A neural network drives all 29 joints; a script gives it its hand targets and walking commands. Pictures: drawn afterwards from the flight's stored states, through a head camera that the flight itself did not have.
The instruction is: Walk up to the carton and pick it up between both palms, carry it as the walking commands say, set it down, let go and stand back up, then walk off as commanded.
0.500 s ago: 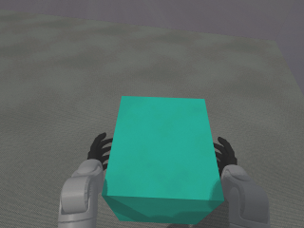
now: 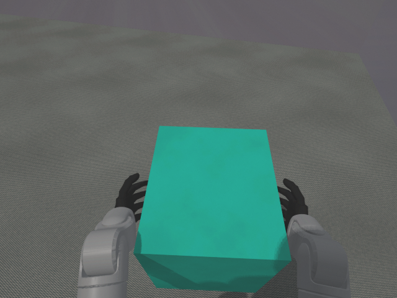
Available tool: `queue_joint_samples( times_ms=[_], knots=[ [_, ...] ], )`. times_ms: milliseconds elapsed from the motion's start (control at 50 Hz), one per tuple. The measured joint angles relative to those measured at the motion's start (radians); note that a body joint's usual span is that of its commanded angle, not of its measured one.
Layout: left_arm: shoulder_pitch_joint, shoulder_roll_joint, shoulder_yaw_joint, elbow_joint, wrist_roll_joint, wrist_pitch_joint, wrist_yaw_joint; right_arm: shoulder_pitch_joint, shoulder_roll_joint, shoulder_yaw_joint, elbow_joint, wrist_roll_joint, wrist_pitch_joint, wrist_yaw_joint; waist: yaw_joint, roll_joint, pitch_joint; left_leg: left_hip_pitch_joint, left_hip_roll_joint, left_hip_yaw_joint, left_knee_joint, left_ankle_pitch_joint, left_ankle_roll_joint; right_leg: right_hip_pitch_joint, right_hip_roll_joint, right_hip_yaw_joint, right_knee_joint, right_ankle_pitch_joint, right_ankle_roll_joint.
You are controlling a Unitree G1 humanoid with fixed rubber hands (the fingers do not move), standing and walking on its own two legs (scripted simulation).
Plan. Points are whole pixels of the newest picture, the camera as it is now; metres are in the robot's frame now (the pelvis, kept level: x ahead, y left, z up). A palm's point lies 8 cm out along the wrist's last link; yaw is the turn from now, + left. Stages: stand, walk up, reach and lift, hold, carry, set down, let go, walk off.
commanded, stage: carry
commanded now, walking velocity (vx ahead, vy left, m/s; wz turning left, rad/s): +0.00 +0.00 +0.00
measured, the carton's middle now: (209, 212) +0.30 +0.00 +0.00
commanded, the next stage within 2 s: none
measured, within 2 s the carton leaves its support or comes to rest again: neither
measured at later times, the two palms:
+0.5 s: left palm (127, 215) +0.26 +0.16 +0.06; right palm (294, 222) +0.25 -0.16 +0.06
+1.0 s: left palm (129, 218) +0.26 +0.16 +0.04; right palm (292, 226) +0.25 -0.16 +0.04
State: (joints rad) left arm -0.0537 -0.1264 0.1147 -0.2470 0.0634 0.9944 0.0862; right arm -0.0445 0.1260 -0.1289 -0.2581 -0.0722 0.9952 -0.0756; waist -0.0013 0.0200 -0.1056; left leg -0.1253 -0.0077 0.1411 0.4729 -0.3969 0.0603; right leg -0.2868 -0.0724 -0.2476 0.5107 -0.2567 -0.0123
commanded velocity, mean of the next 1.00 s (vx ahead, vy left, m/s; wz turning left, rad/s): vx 0.00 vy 0.00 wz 0.00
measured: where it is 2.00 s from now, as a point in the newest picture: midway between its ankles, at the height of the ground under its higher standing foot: outside the picture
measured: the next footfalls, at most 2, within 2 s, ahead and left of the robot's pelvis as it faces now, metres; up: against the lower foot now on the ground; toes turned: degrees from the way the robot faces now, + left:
none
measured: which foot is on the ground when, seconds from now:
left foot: down 0.00-1.00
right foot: down 0.00-1.00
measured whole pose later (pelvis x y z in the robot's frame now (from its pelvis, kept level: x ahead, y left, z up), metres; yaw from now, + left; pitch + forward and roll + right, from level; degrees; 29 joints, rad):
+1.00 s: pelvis -0.01 +0.00 +0.00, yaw +0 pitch +2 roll -1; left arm -0.09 -0.13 0.14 -0.02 0.12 0.81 0.05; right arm -0.08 0.12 -0.15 -0.04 -0.13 0.81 -0.03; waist 0.00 0.02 -0.10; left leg -0.13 -0.01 0.15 0.48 -0.39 0.07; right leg -0.29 -0.07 -0.24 0.51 -0.24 -0.01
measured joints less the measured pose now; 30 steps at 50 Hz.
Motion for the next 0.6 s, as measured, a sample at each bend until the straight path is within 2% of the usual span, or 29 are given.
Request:
queue_joint_samples(
  times_ms=[260, 600],
  knots=[
    [-0.011, 0.0, 0.006, 0.042, 0.01, -0.026, -0.007, -0.011, 0.0, -0.005, 0.041, -0.013, -0.025, 0.008, 0.0, 0.001, 0.0, -0.002, 0.0, 0.001, 0.001, 0.003, 0.0, -0.001, 0.0, 0.001, -0.002, 0.005, -0.001],
    [-0.031, -0.001, 0.021, 0.139, 0.029, -0.105, -0.023, -0.031, 0.0, -0.018, 0.137, -0.036, -0.102, 0.025, -0.001, 0.002, 0.005, -0.006, 0.001, 0.004, 0.008, 0.004, 0.001, -0.003, 0.001, 0.003, -0.002, 0.011, -0.002]
  ],
)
